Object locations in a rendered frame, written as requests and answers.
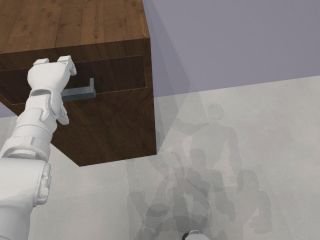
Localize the cabinet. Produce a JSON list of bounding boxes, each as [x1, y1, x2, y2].
[[0, 0, 157, 167]]

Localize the robot left upper arm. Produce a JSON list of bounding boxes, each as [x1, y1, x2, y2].
[[0, 157, 52, 240]]

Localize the drawer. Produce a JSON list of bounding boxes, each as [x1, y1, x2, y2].
[[0, 54, 146, 104]]

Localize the handle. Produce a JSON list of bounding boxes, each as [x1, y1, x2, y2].
[[61, 78, 96, 102]]

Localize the robot left forearm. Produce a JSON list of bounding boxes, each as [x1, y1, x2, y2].
[[0, 86, 62, 163]]

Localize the right robot shin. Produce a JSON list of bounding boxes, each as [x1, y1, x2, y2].
[[187, 230, 200, 237]]

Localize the left robot hand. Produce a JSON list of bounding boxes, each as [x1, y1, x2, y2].
[[27, 55, 77, 125]]

